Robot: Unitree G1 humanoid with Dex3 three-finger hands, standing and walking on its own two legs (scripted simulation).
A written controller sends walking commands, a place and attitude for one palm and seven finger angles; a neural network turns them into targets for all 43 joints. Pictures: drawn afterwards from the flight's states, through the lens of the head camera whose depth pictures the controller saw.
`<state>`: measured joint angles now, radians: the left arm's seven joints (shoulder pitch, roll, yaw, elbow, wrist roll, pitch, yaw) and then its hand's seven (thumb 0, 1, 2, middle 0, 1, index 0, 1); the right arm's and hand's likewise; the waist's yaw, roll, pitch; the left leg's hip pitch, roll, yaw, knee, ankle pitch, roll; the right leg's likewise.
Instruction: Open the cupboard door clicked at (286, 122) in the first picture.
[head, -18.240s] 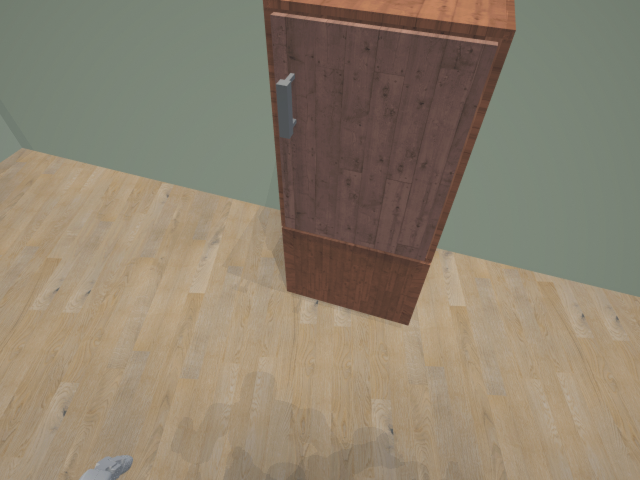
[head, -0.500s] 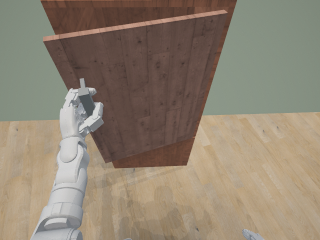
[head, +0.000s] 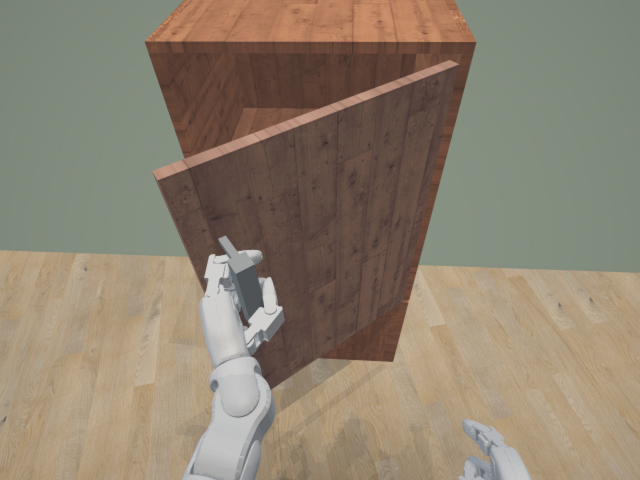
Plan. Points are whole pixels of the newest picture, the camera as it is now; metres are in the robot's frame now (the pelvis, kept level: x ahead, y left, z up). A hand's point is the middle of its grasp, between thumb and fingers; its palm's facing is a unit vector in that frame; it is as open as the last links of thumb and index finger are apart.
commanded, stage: open thumb and fingers to let go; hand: left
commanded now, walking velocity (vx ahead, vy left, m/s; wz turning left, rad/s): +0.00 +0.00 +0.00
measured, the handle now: (241, 282) +0.35 +0.12 +0.07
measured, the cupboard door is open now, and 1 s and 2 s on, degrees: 38 41 43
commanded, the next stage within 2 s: slide the hand sideways off the handle in 0.90 s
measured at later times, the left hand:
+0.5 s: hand (280, 310) +0.30 +0.07 +0.08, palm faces +0.36 -0.93 -0.01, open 10.6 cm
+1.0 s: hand (277, 314) +0.30 +0.07 +0.08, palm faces +0.33 -0.94 -0.02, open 14.4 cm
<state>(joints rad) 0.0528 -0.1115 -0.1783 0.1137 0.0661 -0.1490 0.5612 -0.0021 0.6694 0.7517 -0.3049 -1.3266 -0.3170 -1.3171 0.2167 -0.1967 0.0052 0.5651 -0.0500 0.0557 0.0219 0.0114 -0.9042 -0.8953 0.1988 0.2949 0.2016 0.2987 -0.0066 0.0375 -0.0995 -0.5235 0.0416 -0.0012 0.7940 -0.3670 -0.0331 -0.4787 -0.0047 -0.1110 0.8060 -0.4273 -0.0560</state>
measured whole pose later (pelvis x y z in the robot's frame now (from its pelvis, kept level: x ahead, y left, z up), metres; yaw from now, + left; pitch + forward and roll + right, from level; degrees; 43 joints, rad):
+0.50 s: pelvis +0.00 +0.00 +0.00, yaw +0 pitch +6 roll +1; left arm 0.05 -0.10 -0.21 0.12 0.07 -0.15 0.57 0.01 0.00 0.52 -0.34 -1.26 -0.33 -1.25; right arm 0.19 -0.19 0.01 0.58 -0.05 0.06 0.00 0.01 -0.90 -0.90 0.20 0.29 0.20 0.30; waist 0.00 0.04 -0.09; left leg -0.53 0.04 -0.01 0.80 -0.37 -0.04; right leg -0.49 -0.01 -0.12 0.82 -0.44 -0.06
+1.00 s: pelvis -0.01 +0.01 -0.01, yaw +1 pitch +5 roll +0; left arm 0.02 -0.10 -0.25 0.10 0.08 -0.11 0.58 -0.01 -0.50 0.30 -0.44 -0.68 -0.41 -0.72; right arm 0.17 -0.19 0.01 0.58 -0.05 0.05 0.01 0.01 -0.90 -0.90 0.20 0.29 0.20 0.30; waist 0.00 0.04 -0.08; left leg -0.56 0.03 -0.01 0.84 -0.38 -0.02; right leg -0.50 -0.02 -0.12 0.85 -0.44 -0.05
